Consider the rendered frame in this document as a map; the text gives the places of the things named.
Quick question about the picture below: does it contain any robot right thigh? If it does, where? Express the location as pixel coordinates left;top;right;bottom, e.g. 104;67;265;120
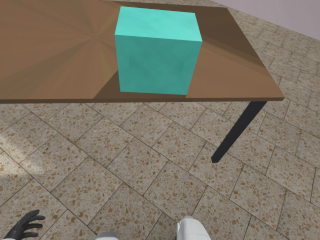
176;218;211;240

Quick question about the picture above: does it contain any carton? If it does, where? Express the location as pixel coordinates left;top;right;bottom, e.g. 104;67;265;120
114;6;203;95

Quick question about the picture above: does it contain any table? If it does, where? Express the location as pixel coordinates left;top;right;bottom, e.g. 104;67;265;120
0;0;285;163

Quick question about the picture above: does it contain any robot left hand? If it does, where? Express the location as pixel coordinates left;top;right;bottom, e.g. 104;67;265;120
4;209;46;240

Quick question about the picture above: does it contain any robot right shin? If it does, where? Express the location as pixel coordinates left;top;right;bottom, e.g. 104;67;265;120
183;215;193;219

